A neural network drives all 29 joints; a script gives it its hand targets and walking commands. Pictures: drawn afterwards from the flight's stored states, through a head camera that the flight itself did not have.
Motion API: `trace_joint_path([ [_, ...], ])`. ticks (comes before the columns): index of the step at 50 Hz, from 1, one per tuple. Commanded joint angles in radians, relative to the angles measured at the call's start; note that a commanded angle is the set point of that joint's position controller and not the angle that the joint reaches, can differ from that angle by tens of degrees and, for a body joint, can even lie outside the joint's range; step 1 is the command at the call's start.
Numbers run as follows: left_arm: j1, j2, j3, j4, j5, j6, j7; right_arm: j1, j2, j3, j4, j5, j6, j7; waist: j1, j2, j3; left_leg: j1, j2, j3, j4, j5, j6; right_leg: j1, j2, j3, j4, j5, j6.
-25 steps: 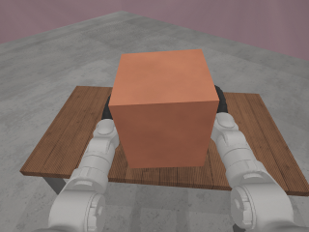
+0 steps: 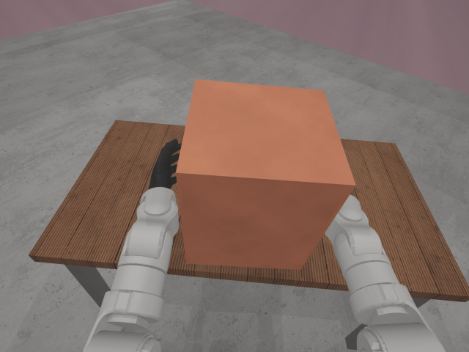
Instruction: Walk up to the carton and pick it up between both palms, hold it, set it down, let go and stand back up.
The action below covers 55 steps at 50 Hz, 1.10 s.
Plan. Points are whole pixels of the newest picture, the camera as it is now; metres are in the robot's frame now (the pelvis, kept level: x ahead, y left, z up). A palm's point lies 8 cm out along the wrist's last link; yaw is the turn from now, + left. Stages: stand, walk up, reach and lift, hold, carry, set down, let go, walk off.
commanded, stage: reach and lift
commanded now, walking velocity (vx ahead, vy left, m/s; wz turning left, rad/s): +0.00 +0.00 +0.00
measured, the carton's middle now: (251, 181) +0.38 -0.03 +0.12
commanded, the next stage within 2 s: hold in 1.18 s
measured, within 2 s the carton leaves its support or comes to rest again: neither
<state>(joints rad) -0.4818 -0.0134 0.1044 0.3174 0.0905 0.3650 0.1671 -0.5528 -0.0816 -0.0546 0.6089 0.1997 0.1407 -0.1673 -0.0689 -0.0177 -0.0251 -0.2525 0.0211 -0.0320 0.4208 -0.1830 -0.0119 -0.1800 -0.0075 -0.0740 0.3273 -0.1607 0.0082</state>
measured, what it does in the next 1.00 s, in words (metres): stands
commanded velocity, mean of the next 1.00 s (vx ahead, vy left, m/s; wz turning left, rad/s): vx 0.00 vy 0.00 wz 0.00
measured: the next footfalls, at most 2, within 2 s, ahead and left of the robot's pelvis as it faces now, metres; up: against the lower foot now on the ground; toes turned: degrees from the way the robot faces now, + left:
none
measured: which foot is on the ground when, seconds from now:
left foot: down 0.00-1.00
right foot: down 0.00-1.00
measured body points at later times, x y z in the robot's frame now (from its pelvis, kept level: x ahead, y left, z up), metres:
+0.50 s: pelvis -0.01 -0.01 +0.00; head -0.03 +0.00 +0.45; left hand +0.37 +0.13 +0.14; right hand +0.37 -0.18 +0.13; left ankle +0.02 +0.12 -0.75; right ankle +0.01 -0.13 -0.75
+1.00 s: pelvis -0.01 -0.01 +0.00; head -0.04 +0.01 +0.45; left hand +0.37 +0.13 +0.16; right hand +0.37 -0.18 +0.15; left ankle +0.02 +0.12 -0.75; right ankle +0.01 -0.13 -0.75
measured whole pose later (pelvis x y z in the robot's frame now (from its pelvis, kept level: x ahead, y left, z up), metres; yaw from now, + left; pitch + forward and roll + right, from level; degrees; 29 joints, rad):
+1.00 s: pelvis -0.01 -0.01 +0.00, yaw -1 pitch -5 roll -1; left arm -0.54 -0.02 0.21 0.19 0.19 0.59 0.06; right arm -0.63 -0.05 -0.05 0.53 0.20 0.34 -0.22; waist -0.07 -0.03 0.02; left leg -0.13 0.02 -0.02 0.37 -0.15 -0.02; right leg -0.09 -0.01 -0.06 0.34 -0.16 0.00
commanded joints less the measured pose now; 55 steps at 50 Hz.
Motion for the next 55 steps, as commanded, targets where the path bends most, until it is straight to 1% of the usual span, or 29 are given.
trace_joint_path([
  [1, -0.797, -0.732, -0.583, -0.296, -0.112, -0.049, -0.151, -0.854, 0.657, 0.507, -0.485, 0.055, -0.040, 0.133, -0.019, 0.051, -0.652, 0.366, -0.037, -0.050, 0.014, 0.422, -0.058, 0.095, 0.082, 0.007, -0.010, 0.301, 0.018],
  [3, -0.771, -0.718, -0.583, -0.311, -0.114, -0.026, -0.164, -0.831, 0.664, 0.522, -0.496, 0.063, -0.015, 0.122, -0.024, 0.050, -0.617, 0.346, -0.048, -0.043, -0.004, 0.375, -0.045, 0.113, 0.077, 0.017, -0.010, 0.305, 0.024],
  [4, -0.774, -0.709, -0.596, -0.350, -0.122, -0.021, -0.167, -0.828, 0.669, 0.539, -0.522, 0.081, -0.006, 0.117, -0.021, 0.043, -0.617, 0.336, -0.049, -0.041, -0.003, 0.398, -0.048, 0.135, 0.072, 0.022, -0.004, 0.342, 0.027],
  [7, -0.783, -0.686, -0.585, -0.379, -0.120, 0.007, -0.172, -0.830, 0.677, 0.561, -0.550, 0.098, 0.018, 0.104, -0.005, 0.040, -0.628, 0.336, -0.054, -0.043, -0.007, 0.415, -0.042, 0.174, 0.074, 0.033, 0.010, 0.388, 0.035],
  [9, -0.773, -0.684, -0.587, -0.407, -0.119, 0.021, -0.184, -0.819, 0.687, 0.566, -0.579, 0.103, 0.034, 0.091, -0.017, 0.044, -0.624, 0.336, -0.061, -0.039, -0.010, 0.407, -0.036, 0.200, 0.070, 0.035, 0.012, 0.426, 0.043],
  [14, -0.772, -0.656, -0.560, -0.434, -0.107, 0.052, -0.200, -0.813, 0.688, 0.563, -0.605, 0.099, 0.062, 0.073, -0.008, 0.035, -0.601, 0.330, -0.067, -0.032, -0.025, 0.384, -0.031, 0.217, 0.073, 0.032, 0.009, 0.418, 0.050],
  [15, -0.763, -0.664, -0.562, -0.423, -0.105, 0.059, -0.201, -0.802, 0.688, 0.564, -0.586, 0.108, 0.066, 0.070, -0.012, 0.042, -0.588, 0.334, -0.068, -0.035, -0.028, 0.378, -0.033, 0.214, 0.068, 0.037, 0.003, 0.423, 0.048],
  [17, -0.746, -0.657, -0.530, -0.373, -0.080, 0.078, -0.211, -0.824, 0.674, 0.534, -0.571, 0.087, 0.076, 0.068, -0.006, 0.034, -0.536, 0.319, -0.064, -0.031, -0.048, 0.323, -0.024, 0.210, 0.067, 0.034, -0.005, 0.364, 0.051],
  [19, -0.777, -0.646, -0.494, -0.353, -0.076, 0.087, -0.224, -0.842, 0.697, 0.515, -0.549, 0.077, 0.083, 0.068, 0.002, 0.001, -0.509, 0.284, -0.068, -0.017, -0.063, 0.258, -0.006, 0.208, 0.059, 0.035, -0.015, 0.315, 0.054],
  [24, -0.835, -0.660, -0.465, -0.302, -0.065, 0.100, -0.237, -0.921, 0.715, 0.471, -0.501, 0.060, 0.083, 0.077, 0.012, 0.018, -0.498, 0.277, -0.070, 0.002, -0.096, 0.162, 0.005, 0.175, 0.048, 0.035, -0.029, 0.207, 0.052],
  [27, -0.886, -0.670, -0.476, -0.333, -0.075, 0.094, -0.234, -0.930, 0.726, 0.466, -0.494, 0.052, 0.077, 0.078, 0.002, 0.026, -0.554, 0.300, -0.068, 0.005, -0.085, 0.201, -0.002, 0.190, 0.054, 0.030, -0.020, 0.245, 0.054],
  [28, -0.888, -0.675, -0.494, -0.342, -0.083, 0.092, -0.232, -0.946, 0.734, 0.470, -0.515, 0.055, 0.074, 0.077, -0.011, 0.032, -0.575, 0.312, -0.072, 0.000, -0.077, 0.219, -0.006, 0.192, 0.055, 0.026, -0.014, 0.256, 0.055],
  [29, -0.893, -0.675, -0.486, -0.336, -0.084, 0.095, -0.231, -0.950, 0.728, 0.468, -0.504, 0.059, 0.075, 0.077, -0.010, 0.026, -0.575, 0.310, -0.067, -0.002, -0.070, 0.230, -0.007, 0.186, 0.057, 0.026, -0.012, 0.258, 0.053],
  [30, -0.870, -0.667, -0.476, -0.300, -0.074, 0.098, -0.234, -0.946, 0.722, 0.460, -0.490, 0.052, 0.079, 0.075, -0.015, 0.029, -0.556, 0.312, -0.067, -0.002, -0.073, 0.214, -0.006, 0.179, 0.058, 0.026, -0.017, 0.241, 0.054],
  [31, -0.882, -0.670, -0.476, -0.316, -0.068, 0.102, -0.235, -0.946, 0.731, 0.458, -0.479, 0.046, 0.085, 0.077, -0.005, 0.034, -0.551, 0.314, -0.068, -0.001, -0.077, 0.201, -0.006, 0.179, 0.061, 0.026, -0.022, 0.215, 0.055],
  [32, -0.905, -0.666, -0.469, -0.311, -0.071, 0.103, -0.237, -0.944, 0.732, 0.448, -0.462, 0.044, 0.089, 0.080, -0.011, 0.029, -0.536, 0.296, -0.067, 0.003, -0.084, 0.165, -0.004, 0.174, 0.056, 0.027, -0.027, 0.187, 0.054],
  [33, -0.893, -0.660, -0.451, -0.292, -0.065, 0.110, -0.237, -0.946, 0.724, 0.432, -0.448, 0.040, 0.091, 0.084, -0.002, 0.032, -0.522, 0.287, -0.065, 0.001, -0.090, 0.150, -0.002, 0.170, 0.057, 0.027, -0.030, 0.157, 0.050],
  [36, -0.905, -0.658, -0.444, -0.288, -0.064, 0.125, -0.233, -0.969, 0.718, 0.429, -0.444, 0.049, 0.094, 0.088, 0.007, 0.029, -0.544, 0.296, -0.066, 0.008, -0.090, 0.176, 0.000, 0.174, 0.057, 0.022, -0.024, 0.191, 0.052],
  [38, -0.900, -0.652, -0.452, -0.329, -0.068, 0.127, -0.234, -0.959, 0.720, 0.447, -0.473, 0.059, 0.096, 0.081, -0.008, 0.035, -0.574, 0.315, -0.070, 0.006, -0.075, 0.228, -0.007, 0.201, 0.060, 0.023, -0.012, 0.249, 0.055],
  [39, -0.892, -0.646, -0.456, -0.335, -0.067, 0.131, -0.233, -0.946, 0.718, 0.454, -0.469, 0.069, 0.097, 0.079, -0.005, 0.043, -0.579, 0.324, -0.073, 0.004, -0.065, 0.247, -0.009, 0.210, 0.060, 0.028, -0.011, 0.276, 0.056],
  [40, -0.872, -0.654, -0.450, -0.322, -0.068, 0.136, -0.237, -0.958, 0.717, 0.468, -0.487, 0.071, 0.099, 0.076, -0.004, 0.028, -0.568, 0.320, -0.074, 0.005, -0.063, 0.259, -0.010, 0.216, 0.060, 0.025, -0.011, 0.290, 0.059],
  [42, -0.886, -0.642, -0.432, -0.306, -0.055, 0.144, -0.244, -0.951, 0.707, 0.454, -0.463, 0.071, 0.110, 0.069, -0.016, 0.025, -0.531, 0.313, -0.072, 0.009, -0.075, 0.224, -0.007, 0.206, 0.056, 0.026, -0.021, 0.257, 0.060],
  [43, -0.876, -0.644, -0.421, -0.286, -0.048, 0.148, -0.248, -0.965, 0.710, 0.441, -0.457, 0.068, 0.110, 0.071, -0.001, 0.028, -0.514, 0.294, -0.071, 0.009, -0.083, 0.200, -0.001, 0.200, 0.057, 0.032, -0.028, 0.227, 0.054],
  [44, -0.873, -0.646, -0.422, -0.300, -0.047, 0.148, -0.248, -0.953, 0.710, 0.447, -0.466, 0.070, 0.109, 0.072, -0.012, 0.030, -0.519, 0.304, -0.072, 0.006, -0.082, 0.205, -0.002, 0.206, 0.055, 0.028, -0.027, 0.237, 0.055],
  [46, -0.875, -0.645, -0.417, -0.299, -0.041, 0.154, -0.247, -0.966, 0.714, 0.448, -0.466, 0.077, 0.108, 0.074, 0.001, 0.028, -0.529, 0.297, -0.071, 0.010, -0.079, 0.225, -0.003, 0.223, 0.058, 0.029, -0.018, 0.270, 0.056],
  [50, -0.891, -0.650, -0.449, -0.376, -0.054, 0.159, -0.237, -0.974, 0.715, 0.469, -0.510, 0.094, 0.109, 0.076, -0.003, 0.043, -0.571, 0.343, -0.069, 0.001, -0.060, 0.281, -0.017, 0.224, 0.067, 0.020, -0.009, 0.292, 0.057],
  [51, -0.899, -0.644, -0.443, -0.371, -0.051, 0.161, -0.234, -0.974, 0.713, 0.475, -0.496, 0.100, 0.113, 0.078, 0.009, 0.038, -0.553, 0.332, -0.070, 0.004, -0.060, 0.274, -0.014, 0.213, 0.068, 0.021, -0.015, 0.278, 0.057],
  [54, -0.880, -0.643, -0.434, -0.345, -0.047, 0.175, -0.236, -0.992, 0.698, 0.466, -0.513, 0.099, 0.120, 0.075, 0.000, 0.029, -0.523, 0.316, -0.065, 0.001, -0.072, 0.238, -0.010, 0.207, 0.067, 0.022, -0.026, 0.230, 0.053],
  [55, -0.894, -0.646, -0.439, -0.360, -0.050, 0.175, -0.236, -1.005, 0.707, 0.465, -0.517, 0.098, 0.120, 0.077, 0.013, 0.029, -0.538, 0.323, -0.065, 0.003, -0.071, 0.229, -0.006, 0.205, 0.068, 0.023, -0.025, 0.221, 0.053],
])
